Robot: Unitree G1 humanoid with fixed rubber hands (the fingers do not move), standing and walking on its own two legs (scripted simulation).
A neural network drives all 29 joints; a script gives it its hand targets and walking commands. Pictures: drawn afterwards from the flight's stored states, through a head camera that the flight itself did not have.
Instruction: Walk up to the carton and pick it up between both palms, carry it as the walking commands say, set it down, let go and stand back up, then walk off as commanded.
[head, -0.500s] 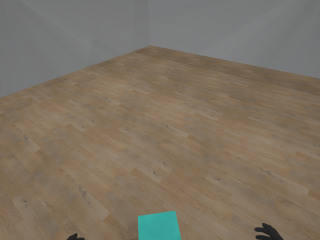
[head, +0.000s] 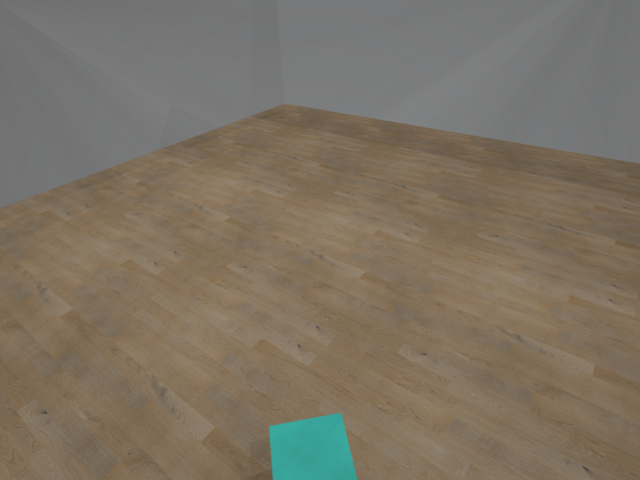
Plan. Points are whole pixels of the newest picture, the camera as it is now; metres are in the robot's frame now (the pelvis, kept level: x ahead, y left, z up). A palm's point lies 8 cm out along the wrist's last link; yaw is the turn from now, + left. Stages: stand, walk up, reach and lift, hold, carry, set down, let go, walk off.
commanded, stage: stand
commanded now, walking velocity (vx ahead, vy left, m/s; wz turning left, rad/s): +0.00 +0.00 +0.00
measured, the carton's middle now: (312, 474) +0.46 +0.06 -0.65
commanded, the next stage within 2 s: walk off in 1.20 s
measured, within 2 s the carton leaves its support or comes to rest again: neither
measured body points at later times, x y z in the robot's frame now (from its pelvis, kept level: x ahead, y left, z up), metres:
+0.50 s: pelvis -0.05 +0.01 +0.00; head -0.11 +0.02 +0.44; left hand +0.03 +0.29 -0.12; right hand +0.00 -0.29 -0.12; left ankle +0.01 +0.12 -0.73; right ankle +0.03 -0.10 -0.73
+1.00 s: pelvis -0.06 +0.01 +0.00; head -0.11 +0.02 +0.44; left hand +0.03 +0.31 -0.11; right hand +0.03 -0.29 -0.10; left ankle +0.01 +0.12 -0.73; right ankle +0.02 -0.10 -0.73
